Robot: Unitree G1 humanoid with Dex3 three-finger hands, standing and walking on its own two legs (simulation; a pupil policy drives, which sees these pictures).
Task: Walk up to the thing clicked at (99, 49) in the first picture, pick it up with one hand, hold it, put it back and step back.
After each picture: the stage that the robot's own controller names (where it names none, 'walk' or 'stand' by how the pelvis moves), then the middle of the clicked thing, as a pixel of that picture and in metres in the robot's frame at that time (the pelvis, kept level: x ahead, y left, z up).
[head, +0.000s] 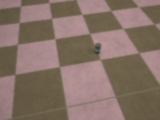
stand; (97, 48) +1.26 -0.15 -0.72
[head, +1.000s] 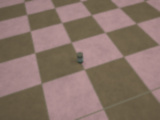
walk; (80, 58) +1.12 +0.14 -0.70
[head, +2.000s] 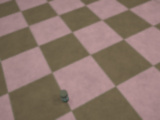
walk; (64, 96) +0.65 +0.25 -0.71
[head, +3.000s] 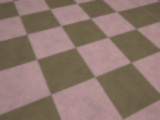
walk; out of the picture +0.40 +0.13 -0.70
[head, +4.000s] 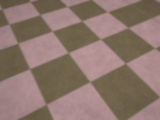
stand; out of the picture +0.34 +0.16 -0.72
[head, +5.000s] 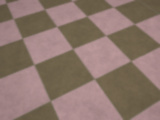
stand; out of the picture +0.32 +0.14 -0.72
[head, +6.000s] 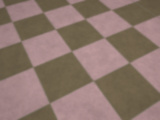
stand; out of the picture +0.33 +0.15 -0.72
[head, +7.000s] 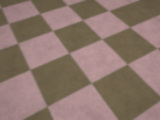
stand; out of the picture +0.30 +0.15 -0.72
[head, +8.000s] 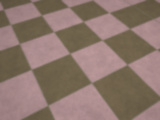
stand; out of the picture +0.33 +0.15 -0.73
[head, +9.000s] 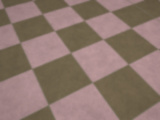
stand; out of the picture +0.32 +0.15 -0.73
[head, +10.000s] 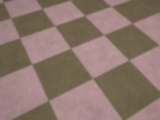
go down; out of the picture +0.33 +0.14 -0.72
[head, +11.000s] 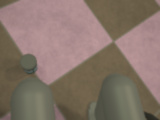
go down; (29, 64) +0.41 +0.18 -0.30
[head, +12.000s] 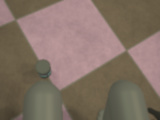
approach; (44, 69) +0.41 +0.17 -0.32
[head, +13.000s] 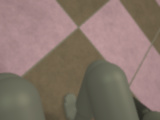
close in; out of the picture +0.41 +0.21 -0.23
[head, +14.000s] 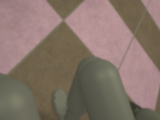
close; out of the picture +0.40 +0.23 -0.22
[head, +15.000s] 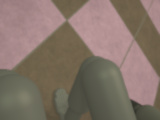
lift; out of the picture +0.38 +0.21 -0.23
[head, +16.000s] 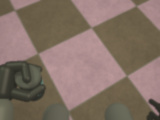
lift; (31, 84) +0.32 +0.18 -0.01
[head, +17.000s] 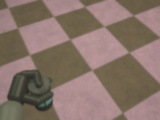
hold; (41, 94) +0.31 +0.16 +0.00
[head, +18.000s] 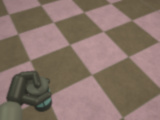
hold; (40, 94) +0.31 +0.17 +0.00
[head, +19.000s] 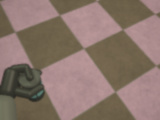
crouch; (32, 86) +0.34 +0.18 -0.06
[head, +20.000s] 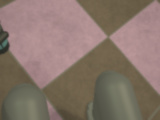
lower; out of the picture +0.48 +0.23 -0.09
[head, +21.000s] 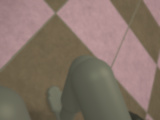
lower; out of the picture +0.44 +0.26 -0.23
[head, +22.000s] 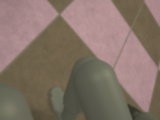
lower; out of the picture +0.44 +0.26 -0.23
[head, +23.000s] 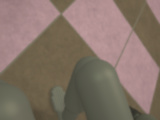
lower; out of the picture +0.43 +0.25 -0.23
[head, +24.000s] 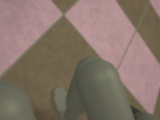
lower; out of the picture +0.43 +0.25 -0.23
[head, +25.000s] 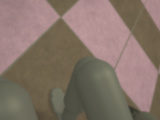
open; out of the picture +0.42 +0.23 -0.23
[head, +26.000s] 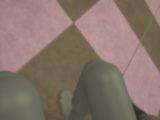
stand; out of the picture +0.41 +0.22 -0.23
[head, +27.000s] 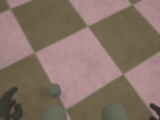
stand; (55, 90) +0.40 +0.16 -0.51
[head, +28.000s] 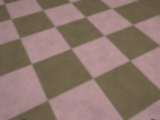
stand; out of the picture +0.36 +0.14 -0.66
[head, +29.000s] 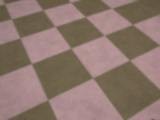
stand; out of the picture +0.36 +0.14 -0.67
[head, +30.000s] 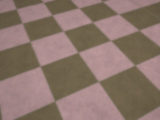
stand; out of the picture +0.38 +0.14 -0.72
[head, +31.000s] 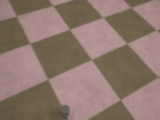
walk; (65, 111) +0.42 +0.09 -0.70
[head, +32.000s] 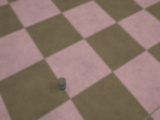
walk; (62, 83) +0.60 +0.15 -0.70
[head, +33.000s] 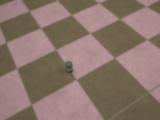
walk; (69, 67) +0.90 +0.24 -0.70
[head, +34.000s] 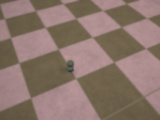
stand; (70, 66) +0.99 +0.15 -0.71
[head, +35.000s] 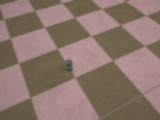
stand; (69, 65) +1.00 +0.17 -0.73
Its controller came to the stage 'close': yes
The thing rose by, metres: 0.72
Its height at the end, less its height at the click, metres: +0.00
